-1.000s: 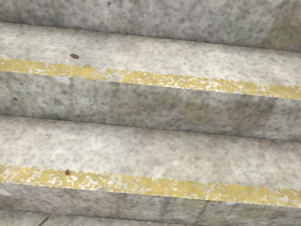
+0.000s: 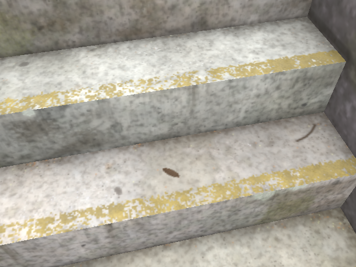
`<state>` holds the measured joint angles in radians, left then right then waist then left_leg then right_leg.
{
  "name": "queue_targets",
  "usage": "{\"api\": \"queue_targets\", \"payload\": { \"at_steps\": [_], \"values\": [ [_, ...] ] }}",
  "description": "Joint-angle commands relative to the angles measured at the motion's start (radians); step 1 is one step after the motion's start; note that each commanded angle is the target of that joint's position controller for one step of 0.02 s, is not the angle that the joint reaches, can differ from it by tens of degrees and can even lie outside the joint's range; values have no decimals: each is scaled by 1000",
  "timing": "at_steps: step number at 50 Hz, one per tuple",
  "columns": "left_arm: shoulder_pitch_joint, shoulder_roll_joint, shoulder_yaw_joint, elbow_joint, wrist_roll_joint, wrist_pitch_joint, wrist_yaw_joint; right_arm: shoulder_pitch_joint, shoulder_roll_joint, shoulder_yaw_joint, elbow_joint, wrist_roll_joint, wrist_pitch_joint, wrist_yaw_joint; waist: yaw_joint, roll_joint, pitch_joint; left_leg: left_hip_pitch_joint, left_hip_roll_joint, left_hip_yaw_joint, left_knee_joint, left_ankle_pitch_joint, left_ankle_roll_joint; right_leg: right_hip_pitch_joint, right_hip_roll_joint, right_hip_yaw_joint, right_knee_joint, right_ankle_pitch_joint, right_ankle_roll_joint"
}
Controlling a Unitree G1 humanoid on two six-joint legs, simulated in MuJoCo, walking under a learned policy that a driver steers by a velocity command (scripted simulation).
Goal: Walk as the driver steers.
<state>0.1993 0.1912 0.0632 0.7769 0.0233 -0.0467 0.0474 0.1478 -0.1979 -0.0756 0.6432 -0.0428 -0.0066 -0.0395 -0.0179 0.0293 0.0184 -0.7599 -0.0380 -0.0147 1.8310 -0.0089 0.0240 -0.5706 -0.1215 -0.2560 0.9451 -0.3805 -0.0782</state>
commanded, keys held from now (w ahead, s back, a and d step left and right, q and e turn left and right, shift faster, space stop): q+shift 0.32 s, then e+shift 0.68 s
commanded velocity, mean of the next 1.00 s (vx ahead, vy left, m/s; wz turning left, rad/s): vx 0.01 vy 0.00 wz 0.01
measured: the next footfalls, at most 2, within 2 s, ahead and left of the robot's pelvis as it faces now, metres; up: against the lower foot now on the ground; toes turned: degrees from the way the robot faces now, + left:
left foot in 0.26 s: +0.08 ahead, +0.13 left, +0.00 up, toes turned +21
right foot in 0.64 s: +0.15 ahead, -0.07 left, +0.00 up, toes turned +12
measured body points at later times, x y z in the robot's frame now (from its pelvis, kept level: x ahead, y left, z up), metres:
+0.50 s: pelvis +0.05 +0.03 +0.04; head +0.06 +0.05 +0.49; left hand +0.16 +0.29 -0.05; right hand +0.28 -0.16 -0.05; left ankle +0.04 +0.12 -0.68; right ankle +0.05 -0.11 -0.54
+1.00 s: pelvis +0.06 +0.03 +0.04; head +0.11 +0.03 +0.49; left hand +0.25 +0.30 -0.05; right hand +0.26 -0.20 -0.04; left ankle +0.08 +0.13 -0.66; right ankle +0.12 -0.07 -0.68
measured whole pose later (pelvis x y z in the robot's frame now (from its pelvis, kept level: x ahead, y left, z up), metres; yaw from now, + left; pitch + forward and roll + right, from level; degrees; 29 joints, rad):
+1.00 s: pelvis +0.06 +0.03 +0.04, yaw -4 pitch +4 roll +0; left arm 0.13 0.28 0.11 0.62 0.04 0.05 0.08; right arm 0.10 -0.17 0.01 0.55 0.00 0.01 -0.05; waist 0.03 -0.02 0.02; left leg -0.50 -0.06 -0.03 0.84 -0.40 0.04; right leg -0.46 0.17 0.22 0.63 -0.22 -0.03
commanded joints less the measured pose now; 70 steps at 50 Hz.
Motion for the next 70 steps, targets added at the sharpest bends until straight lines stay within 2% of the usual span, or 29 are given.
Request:
{"api": "queue_targets", "payload": {
  "at_steps": [1, 3, 8, 9, 12, 13, 14, 15, 17, 19, 22, 26, 29, 32, 34, 35, 37, 39, 43, 49, 51, 52, 53, 54, 56, 59, 62, 66, 70],
  "values": [
    [-93, 23, -6, -94, 1, -37, 10, 125, -7, -2, -39, -16, 50, -19, -80, -137, -31, -39, 55, -16, -13, 49, -28, 63, -246, 248, -398, 74, -106],
    [-102, 70, 8, -146, 23, -51, 31, 30, -40, -15, -88, -23, 60, -32, -62, -130, -58, -31, 97, -27, -82, 19, -44, 105, -320, 263, -469, 74, -108],
    [-35, 181, 31, -184, 43, 27, 37, -12, -61, -19, -122, 44, 69, 3, 0, -223, -117, 318, 125, 185, -804, -501, -1, 251, -276, 45, -528, 76, -79],
    [-68, 178, 30, -199, 40, 22, 27, 20, -68, -26, -116, 16, 65, -7, -6, -225, -121, 367, 140, 203, -747, -430, 10, 226, -328, 74, -507, 105, -75],
    [-7, 125, 22, -176, 24, 60, 4, 93, -66, -35, -64, 1, 22, 4, -5, -18, -85, 389, 80, 140, -1120, -408, 43, 304, -230, -18, -178, 48, 0],
    [-6, 131, 27, -183, 24, 73, -6, 170, -95, -40, -46, -5, -2, 17, -44, 118, -34, 471, 129, -50, -1249, -179, 79, 128, -194, -15, 27, -70, 50],
    [-82, 96, 17, -283, 12, 69, -15, 194, -177, -63, -80, 12, -5, 7, -54, 300, -63, 597, 261, -471, -1325, 199, 195, -182, -47, 43, 309, -241, 142],
    [-107, 51, 2, -328, 15, 57, -21, 164, -260, -88, -115, 20, 1, -13, -65, 305, -157, 604, 379, -793, -1546, 51, 310, -254, 39, 225, 545, -215, 173],
    [-199, 42, 0, -311, 19, 23, -30, 19, -231, -65, -139, -10, 17, -17, -25, 112, -29, 454, 344, -553, -1575, -382, 313, -303, 10, 287, 752, 60, 181],
    [-185, 17, -13, -324, 22, 34, -24, -46, -162, -24, -117, 11, 6, -24, 34, 81, 19, 361, 258, -373, -1444, -269, 266, -287, 24, 272, 799, 225, 131],
    [-47, -15, -26, -239, 12, 60, -21, -13, -58, 28, -69, 11, -22, -24, 53, -34, -80, 422, 257, -223, -1375, -58, 224, -166, 57, 285, 728, 310, 101],
    [-63, -38, -48, -229, -17, 69, -29, 52, -61, 41, -28, -7, -34, -44, 3, 69, -52, 554, 235, -87, -1449, -161, 162, -53, 99, 260, 61, 50, 69],
    [-24, 35, -15, -211, -25, 55, -2, 52, -133, 3, -68, -7, -16, -61, -17, 220, -127, 623, 334, -61, -1342, 423, 195, 136, 102, 149, -157, -62, 27],
    [9, 52, 4, -193, -3, 24, 0, 56, -131, -12, -76, 19, -8, -25, 6, -35, -167, 522, 249, 51, -1023, 165, 61, 282, 89, 309, -391, 338, -18],
    [93, 162, 41, -228, 6, 22, 6, -18, -59, 5, -149, 30, 11, 10, 78, -364, -253, 98, 37, 28, -558, -533, -59, 500, -201, 921, -521, 893, -255],
    [36, 174, 49, -255, 16, 26, 6, -25, -26, 13, -130, 28, 8, 12, 74, -245, -259, 83, 52, -52, -325, -462, -87, 422, -213, 937, -591, 695, -315],
    [-54, 158, 48, -247, 17, 49, 15, -120, -21, 23, -147, 1, -3, 21, 33, -79, -82, -24, 51, -52, -252, -331, -89, 284, -60, 757, -577, 284, -239],
    [-51, 147, 45, -213, -9, 64, 29, -129, -3, 44, -191, -21, 9, 23, 11, -105, -33, -58, 35, -29, -235, -231, -53, 217, 50, 678, -507, 181, -212],
    [-39, 158, 52, -216, 11, 68, 48, -131, 5, 76, -210, -18, 15, 28, 28, -89, -112, -35, 22, -37, -472, -282, -35, 321, 48, 720, -491, 317, -169],
    [-109, 180, 71, -237, 18, 83, 30, 25, -34, 64, -155, 66, -1, -19, 1, -210, -188, 359, -35, -3, -1113, -399, 22, 258, 49, 771, -453, 566, -91],
    [-139, 150, 75, -244, -5, 82, 7, 27, -60, 55, -144, 51, -18, -50, -11, -17, -134, 565, 24, -71, -1375, -223, 18, 91, 162, 683, -272, 281, -5],
    [-81, 97, 63, -219, -22, 69, -10, 16, -106, 45, -148, 28, -8, -60, 13, 191, -150, 694, 231, -250, -1446, 111, 81, -70, 264, 485, 30, -46, 53],
    [2, 137, 65, -225, 14, 51, -24, -54, -148, 32, -219, -9, 3, -60, 30, 335, -260, 720, 444, -484, -1415, 545, 257, -181, 313, 377, 338, -276, 111],
    [25, 160, 71, -191, 43, 39, -32, -62, -105, 36, -249, -15, -11, -55, 21, 225, -335, 637, 476, -628, -1440, 480, 362, -130, 253, 415, 573, -220, 143],
    [-56, 98, 42, -162, 26, 55, -31, -131, 13, 74, -200, -1, -26, -44, 62, -64, -142, 507, 278, -385, -1428, 4, 258, -123, 206, 471, 595, 3, 168],
    [-125, 71, -11, -220, -4, 94, -41, 12, -42, 57, -114, 12, -4, -44, 19, 3, -22, 663, 144, -292, -1441, -52, 197, -174, 152, 295, 110, -131, 203],
    [-180, 46, -21, -241, -32, 93, -32, 164, -174, -27, -52, 6, 22, -55, -67, 178, -43, 781, 139, -338, -1404, 251, 171, -104, 198, 196, -199, -171, 168],
    [-82, 55, -10, -223, -15, 71, -6, 54, -131, -29, -71, 14, -3, -31, -5, 224, -142, 590, 133, -373, -1364, 192, 161, 134, 219, 215, -278, -16, 78],
    [56, 73, -4, -226, 4, 62, 37, -106, -87, -31, -111, 33, -6, -10, 122, 7, -127, 61, 38, -335, -1172, -346, 81, 518, 85, 328, -450, 107, -15]
  ]
}}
